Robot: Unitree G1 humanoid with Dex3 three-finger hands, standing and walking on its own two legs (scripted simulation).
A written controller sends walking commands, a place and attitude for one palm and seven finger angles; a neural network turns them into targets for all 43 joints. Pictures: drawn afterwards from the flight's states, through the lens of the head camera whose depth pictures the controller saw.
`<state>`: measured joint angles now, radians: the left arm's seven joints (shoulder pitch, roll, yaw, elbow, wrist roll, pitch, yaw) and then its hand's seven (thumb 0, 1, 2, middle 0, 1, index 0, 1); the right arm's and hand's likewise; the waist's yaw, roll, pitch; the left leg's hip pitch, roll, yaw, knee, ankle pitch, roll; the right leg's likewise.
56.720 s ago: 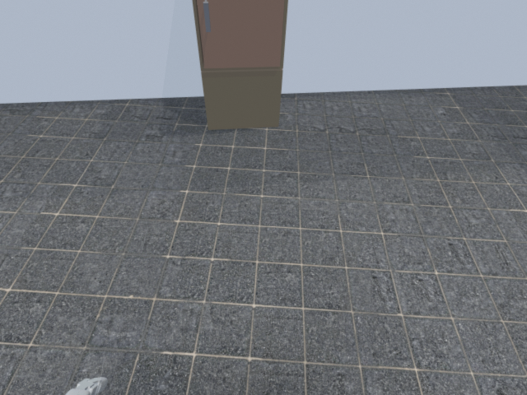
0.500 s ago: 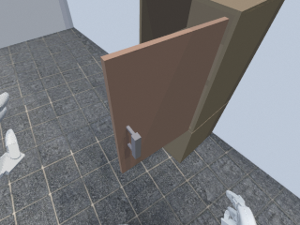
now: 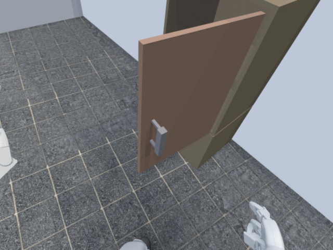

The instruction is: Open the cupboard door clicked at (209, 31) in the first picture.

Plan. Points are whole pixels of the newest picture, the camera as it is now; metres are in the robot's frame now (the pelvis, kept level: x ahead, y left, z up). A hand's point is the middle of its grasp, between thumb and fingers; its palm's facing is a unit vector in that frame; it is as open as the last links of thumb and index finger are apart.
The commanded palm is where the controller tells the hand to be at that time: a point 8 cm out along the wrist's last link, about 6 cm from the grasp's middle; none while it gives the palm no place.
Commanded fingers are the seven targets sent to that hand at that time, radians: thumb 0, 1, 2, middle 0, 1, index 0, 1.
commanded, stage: step back with the hand held close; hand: left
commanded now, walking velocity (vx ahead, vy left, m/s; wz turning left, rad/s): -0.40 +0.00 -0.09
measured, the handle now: (156, 137) +0.45 +0.05 -0.07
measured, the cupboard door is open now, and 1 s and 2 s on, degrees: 84 84 84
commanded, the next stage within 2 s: stop stepping back and stand still in 0.12 s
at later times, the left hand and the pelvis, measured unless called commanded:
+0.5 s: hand out of the picture +0.13 +0.26 +0.19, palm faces +0.31 -0.87 -0.38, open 7.4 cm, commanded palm +0.05 +0.30 +0.18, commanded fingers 0.00 0.90 0.90 -0.20 -0.30 -0.20 -0.30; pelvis -0.13 +0.02 -0.01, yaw -8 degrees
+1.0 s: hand out of the picture +0.00 +0.28 +0.18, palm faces +0.37 -0.79 -0.49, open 7.4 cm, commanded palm -0.06 +0.32 +0.18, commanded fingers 0.00 0.90 0.90 -0.20 -0.30 -0.20 -0.30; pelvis -0.23 +0.04 +0.00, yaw -6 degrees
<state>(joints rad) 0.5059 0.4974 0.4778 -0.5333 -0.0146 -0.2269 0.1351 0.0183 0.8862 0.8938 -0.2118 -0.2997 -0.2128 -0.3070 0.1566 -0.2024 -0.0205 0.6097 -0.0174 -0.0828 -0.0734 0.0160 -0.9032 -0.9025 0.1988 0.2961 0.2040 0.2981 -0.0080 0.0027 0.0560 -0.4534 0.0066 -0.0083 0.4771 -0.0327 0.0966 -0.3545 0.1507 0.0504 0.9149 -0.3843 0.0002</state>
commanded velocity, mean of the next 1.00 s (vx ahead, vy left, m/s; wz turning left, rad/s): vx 0.13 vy -0.02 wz -0.02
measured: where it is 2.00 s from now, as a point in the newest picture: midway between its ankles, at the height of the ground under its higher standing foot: outside the picture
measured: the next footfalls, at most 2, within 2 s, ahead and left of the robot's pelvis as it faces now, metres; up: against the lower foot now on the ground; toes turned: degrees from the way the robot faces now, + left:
right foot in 0.28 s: -0.23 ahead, -0.11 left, +0.00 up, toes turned -8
right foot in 0.60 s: -0.14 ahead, -0.04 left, +0.01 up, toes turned -15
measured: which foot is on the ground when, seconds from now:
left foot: down 0.00-0.56, up 0.58-0.80, down 0.82-1.00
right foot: up 0.00-0.26, down 0.28-0.40, up 0.42-0.58, down 0.60-0.82, up 0.84-1.00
